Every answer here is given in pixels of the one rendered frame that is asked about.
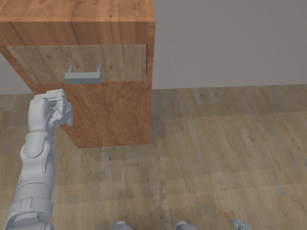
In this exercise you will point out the robot right hand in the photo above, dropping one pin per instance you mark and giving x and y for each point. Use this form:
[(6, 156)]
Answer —
[(238, 225)]

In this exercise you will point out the left robot shin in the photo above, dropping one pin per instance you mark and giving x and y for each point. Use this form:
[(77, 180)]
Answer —
[(120, 222)]

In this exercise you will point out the robot left hand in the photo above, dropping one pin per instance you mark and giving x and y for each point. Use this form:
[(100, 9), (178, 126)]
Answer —
[(44, 117)]

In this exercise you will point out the right robot shin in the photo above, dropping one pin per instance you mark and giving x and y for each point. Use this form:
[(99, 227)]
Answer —
[(182, 222)]

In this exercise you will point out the drawer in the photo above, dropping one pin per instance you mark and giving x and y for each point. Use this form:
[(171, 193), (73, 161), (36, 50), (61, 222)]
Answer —
[(49, 63)]

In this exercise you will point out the handle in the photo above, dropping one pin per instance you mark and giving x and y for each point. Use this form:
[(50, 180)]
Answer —
[(83, 77)]

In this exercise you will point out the robot shin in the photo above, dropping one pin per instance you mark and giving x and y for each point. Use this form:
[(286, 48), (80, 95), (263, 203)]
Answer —
[(120, 222), (182, 222)]

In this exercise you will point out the robot left forearm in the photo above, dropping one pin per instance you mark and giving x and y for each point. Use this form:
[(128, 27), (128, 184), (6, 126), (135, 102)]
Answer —
[(32, 201)]

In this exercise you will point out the cabinet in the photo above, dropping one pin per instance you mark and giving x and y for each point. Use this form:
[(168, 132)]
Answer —
[(105, 114)]

